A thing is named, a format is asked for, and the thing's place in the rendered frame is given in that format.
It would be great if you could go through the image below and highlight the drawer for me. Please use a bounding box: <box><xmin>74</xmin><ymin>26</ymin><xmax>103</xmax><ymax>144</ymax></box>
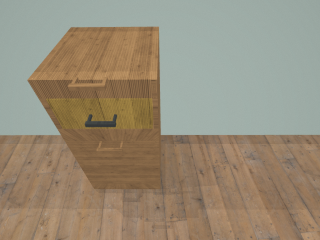
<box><xmin>46</xmin><ymin>98</ymin><xmax>154</xmax><ymax>129</ymax></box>

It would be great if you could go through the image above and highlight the cabinet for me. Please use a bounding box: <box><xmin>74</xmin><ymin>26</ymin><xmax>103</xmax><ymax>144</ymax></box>
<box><xmin>27</xmin><ymin>26</ymin><xmax>161</xmax><ymax>189</ymax></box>

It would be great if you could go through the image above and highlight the handle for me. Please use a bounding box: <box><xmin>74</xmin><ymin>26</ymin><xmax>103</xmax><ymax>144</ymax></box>
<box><xmin>68</xmin><ymin>83</ymin><xmax>107</xmax><ymax>91</ymax></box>
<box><xmin>96</xmin><ymin>147</ymin><xmax>123</xmax><ymax>153</ymax></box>
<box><xmin>84</xmin><ymin>114</ymin><xmax>117</xmax><ymax>127</ymax></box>

